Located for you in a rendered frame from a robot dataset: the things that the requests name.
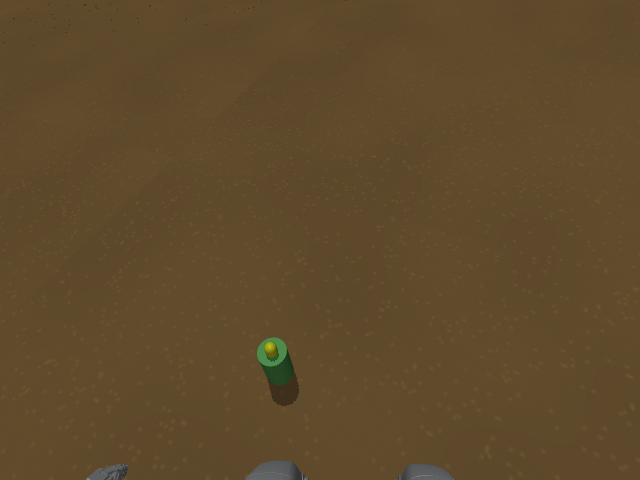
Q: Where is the bottle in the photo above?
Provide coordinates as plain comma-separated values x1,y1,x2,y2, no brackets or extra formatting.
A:
257,338,294,385

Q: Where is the left robot hand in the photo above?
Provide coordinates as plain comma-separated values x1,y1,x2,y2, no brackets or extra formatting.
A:
86,463,128,480

